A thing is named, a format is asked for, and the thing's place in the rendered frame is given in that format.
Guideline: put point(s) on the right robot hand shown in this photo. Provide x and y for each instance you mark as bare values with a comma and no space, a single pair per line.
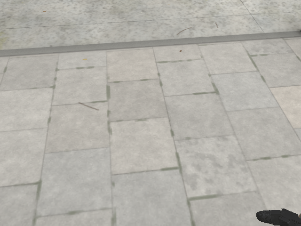
281,217

